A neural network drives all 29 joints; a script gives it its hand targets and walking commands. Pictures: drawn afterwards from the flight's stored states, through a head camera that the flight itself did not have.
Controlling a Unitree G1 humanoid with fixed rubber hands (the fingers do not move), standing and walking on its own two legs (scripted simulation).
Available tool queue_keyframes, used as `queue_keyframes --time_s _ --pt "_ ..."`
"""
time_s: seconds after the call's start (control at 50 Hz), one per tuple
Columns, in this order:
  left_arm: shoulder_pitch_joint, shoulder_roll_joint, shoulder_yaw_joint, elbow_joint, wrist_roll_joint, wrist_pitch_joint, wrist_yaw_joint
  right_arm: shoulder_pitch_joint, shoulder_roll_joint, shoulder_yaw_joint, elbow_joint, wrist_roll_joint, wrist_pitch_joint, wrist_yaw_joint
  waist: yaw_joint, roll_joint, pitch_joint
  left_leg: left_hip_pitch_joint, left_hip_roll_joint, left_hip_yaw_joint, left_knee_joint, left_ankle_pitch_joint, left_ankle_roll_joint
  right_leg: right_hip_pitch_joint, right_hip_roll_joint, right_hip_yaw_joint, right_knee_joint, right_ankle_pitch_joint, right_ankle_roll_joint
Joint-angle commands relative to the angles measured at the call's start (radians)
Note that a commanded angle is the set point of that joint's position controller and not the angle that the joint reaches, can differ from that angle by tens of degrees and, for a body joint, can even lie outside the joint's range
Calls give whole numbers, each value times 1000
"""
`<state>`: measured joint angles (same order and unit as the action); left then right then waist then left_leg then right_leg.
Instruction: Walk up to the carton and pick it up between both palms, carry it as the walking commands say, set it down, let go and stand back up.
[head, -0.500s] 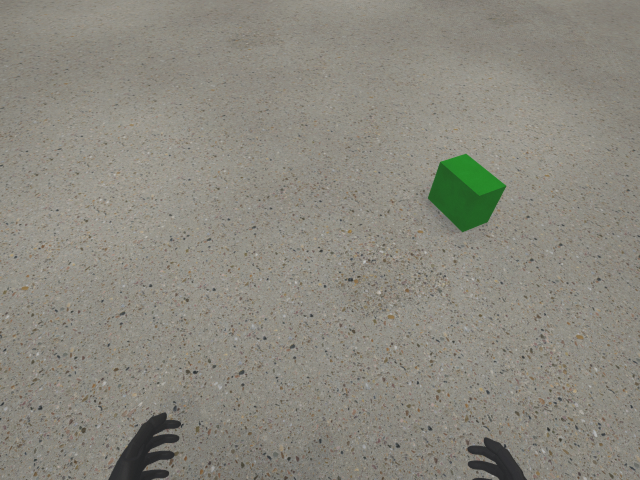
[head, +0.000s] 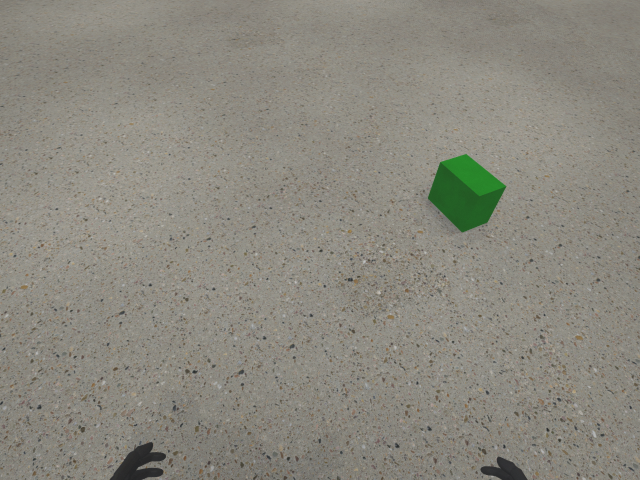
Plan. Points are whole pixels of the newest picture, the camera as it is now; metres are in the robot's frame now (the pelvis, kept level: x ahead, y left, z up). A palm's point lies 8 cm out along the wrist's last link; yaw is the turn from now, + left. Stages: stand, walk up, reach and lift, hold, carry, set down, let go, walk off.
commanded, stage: stand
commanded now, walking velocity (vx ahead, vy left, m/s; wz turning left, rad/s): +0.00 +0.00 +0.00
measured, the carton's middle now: (464, 192) +1.39 -0.64 -0.64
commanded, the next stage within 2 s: walk up in 1.96 s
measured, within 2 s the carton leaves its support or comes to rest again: neither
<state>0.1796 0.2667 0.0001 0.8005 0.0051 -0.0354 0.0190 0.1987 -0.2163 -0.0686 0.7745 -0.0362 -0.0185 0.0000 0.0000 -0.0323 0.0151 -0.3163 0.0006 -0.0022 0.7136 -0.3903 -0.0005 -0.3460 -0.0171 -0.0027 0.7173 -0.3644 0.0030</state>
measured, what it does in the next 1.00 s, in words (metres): stands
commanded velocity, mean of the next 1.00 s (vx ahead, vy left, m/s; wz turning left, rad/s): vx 0.00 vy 0.00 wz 0.00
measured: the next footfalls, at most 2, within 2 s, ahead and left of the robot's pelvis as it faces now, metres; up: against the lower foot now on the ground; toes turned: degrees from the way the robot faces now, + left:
none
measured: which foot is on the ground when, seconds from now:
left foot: down 0.00-1.00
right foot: down 0.00-1.00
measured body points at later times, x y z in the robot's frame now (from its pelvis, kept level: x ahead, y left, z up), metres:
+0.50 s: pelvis +0.00 +0.00 +0.00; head +0.01 +0.02 +0.45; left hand +0.12 +0.27 -0.13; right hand +0.10 -0.26 -0.12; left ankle -0.01 +0.12 -0.72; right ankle +0.01 -0.12 -0.72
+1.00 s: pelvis -0.01 +0.00 +0.01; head -0.01 +0.00 +0.46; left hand +0.09 +0.26 -0.12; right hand +0.07 -0.27 -0.12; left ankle -0.01 +0.12 -0.72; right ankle +0.01 -0.12 -0.72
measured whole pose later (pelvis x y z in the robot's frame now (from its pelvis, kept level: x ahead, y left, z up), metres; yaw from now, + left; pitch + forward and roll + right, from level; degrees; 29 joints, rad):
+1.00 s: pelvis -0.01 +0.00 +0.01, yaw +0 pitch -1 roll +0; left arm 0.11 0.28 0.00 1.04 0.01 -0.04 0.01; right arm 0.19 -0.23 -0.07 0.97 -0.04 -0.03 0.00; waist 0.00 -0.02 0.01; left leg -0.26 0.00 0.00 0.58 -0.30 0.00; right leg -0.29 -0.02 0.00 0.59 -0.28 0.01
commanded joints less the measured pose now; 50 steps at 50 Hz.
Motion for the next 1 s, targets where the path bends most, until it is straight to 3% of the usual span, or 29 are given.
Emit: queue_keyframes --time_s 0.0,0.04,0.08,0.14,0.22,0.24,0.26,0.3,0.32,0.34,0.36,0.4,0.42,0.44,0.5,0.52,0.56,0.58,0.64,0.7,0.72,0.74,0.76,0.82,0.84,0.88,0.94,0.96,0.98 --pt "-64 272 87 -51 34 -26 8 -61 -254 -43 -59 9 -28 -3 -19 65 -48 15 76 -75 -135 231 68 45 -79 103 -154 208 -79" --pt "-84 243 86 -53 34 -28 -3 -73 -273 -42 -33 4 -31 -2 0 78 -36 -2 79 -116 -169 192 69 30 -73 105 -132 163 -72" --pt "-46 259 83 -16 25 -32 8 -64 -290 -52 -21 6 -20 -10 7 -33 -67 3 71 -102 -151 238 71 83 -80 104 -143 189 -80" --pt "-61 235 78 -12 17 -15 8 -54 -279 -46 -4 8 -28 -14 -3 61 -91 22 66 -78 -145 293 66 79 -90 82 -121 250 -80" --pt "-80 244 79 10 23 -21 3 -104 -280 -37 -6 0 -34 -6 24 34 -40 -15 82 -114 -161 248 76 74 -73 86 -137 222 -83" --pt "-65 249 77 17 25 -24 4 -81 -292 -51 19 20 -31 -8 -8 0 -42 18 71 -87 -143 213 58 57 -101 131 -180 194 -95" --pt "-80 248 68 32 15 -23 0 -74 -303 -56 27 9 -30 -6 -11 60 -12 31 74 -89 -133 216 51 11 -115 156 -197 168 -95" --pt "-81 255 80 39 21 -20 9 -44 -275 -37 47 11 -32 -8 -7 -2 -57 16 79 -116 -170 212 59 93 -87 114 -187 207 -88" --pt "-74 239 69 46 25 -20 12 -73 -282 -45 47 1 -27 -9 10 53 -92 39 74 -110 -169 247 63 114 -95 98 -166 244 -78" --pt "-91 261 76 35 27 -19 6 -81 -284 -48 37 13 -21 -15 1 37 -78 56 80 -95 -151 277 57 75 -108 119 -183 224 -77" --pt "-98 240 60 51 24 -26 9 -91 -284 -49 45 3 -24 -18 -3 82 -55 68 97 -100 -137 327 66 71 -101 123 -192 288 -69" --pt "-112 241 63 71 19 -18 10 -45 -242 -14 60 5 -32 -17 -21 49 -70 43 97 -123 -186 298 66 110 -96 113 -181 280 -75" --pt "-78 218 55 65 12 -28 4 -77 -280 -31 66 12 -25 -16 10 81 -77 43 89 -126 -184 291 72 108 -87 99 -162 283 -62" --pt "-75 252 73 86 10 -26 5 -57 -276 -42 68 7 -28 -18 0 31 -84 45 98 -131 -196 287 78 116 -89 92 -166 257 -59" --pt "-88 257 70 100 21 -12 7 -92 -282 -32 68 12 -31 -21 11 92 -76 41 92 -107 -194 299 58 119 -95 100 -186 261 -74" --pt "-111 236 67 99 24 -12 6 -103 -251 -30 63 9 -35 -25 8 22 -84 52 89 -111 -201 273 62 120 -82 89 -177 243 -73" --pt "-77 241 67 129 20 -10 8 -78 -254 -31 89 13 -26 -17 16 54 -72 37 92 -103 -203 297 59 125 -96 107 -193 237 -79" --pt "-119 239 63 130 26 -11 7 -60 -248 -29 91 23 -25 -20 -6 -3 -64 29 90 -126 -227 296 53 129 -95 90 -187 237 -69" --pt "-123 240 55 135 20 -3 -5 -104 -283 -23 103 9 -32 -11 14 122 -17 38 100 -114 -243 229 48 76 -90 112 -227 144 -72" --pt "-114 261 61 150 28 -25 -4 -82 -271 -22 117 8 -31 -20 1 41 -63 76 111 -117 -265 275 59 109 -76 86 -219 201 -58" --pt "-103 233 61 155 21 -24 -7 -74 -265 -22 119 7 -36 -22 22 18 -56 62 99 -135 -254 276 59 140 -77 79 -227 220 -58" --pt "-120 260 65 172 30 -21 -5 -80 -301 -28 136 16 -29 -22 -1 62 -74 64 114 -125 -271 257 44 123 -91 98 -234 224 -51" --pt "-87 226 55 168 10 -14 -9 -66 -315 -29 141 6 -31 -23 27 80 -41 39 107 -135 -295 228 66 151 -88 89 -233 190 -53" --pt "-130 228 56 168 10 -10 -5 -66 -273 -20 142 19 -35 -19 -7 43 -81 108 113 -129 -300 251 43 128 -78 101 -254 248 -49" --pt "-141 246 57 166 20 -15 -1 -91 -278 -21 148 6 -33 -17 10 85 -56 83 108 -121 -311 281 47 140 -80 91 -237 239 -50" --pt "-120 250 58 190 20 -16 3 -80 -269 -18 143 21 -38 -17 -8 54 -79 102 107 -124 -306 296 48 153 -89 97 -260 229 -51" --pt "-98 229 53 204 5 -15 -8 -69 -300 -31 172 28 -30 -18 22 9 -51 89 100 -116 -311 249 37 155 -89 92 -284 213 -51" --pt "-113 248 59 212 19 -9 0 -81 -270 -24 165 22 -33 -15 -14 46 -80 118 98 -92 -301 267 36 147 -101 114 -277 239 -57" --pt "-120 222 46 202 19 -8 0 -84 -293 -29 170 14 -28 -22 13 72 -11 91 98 -122 -339 248 37 128 -90 102 -305 186 -53"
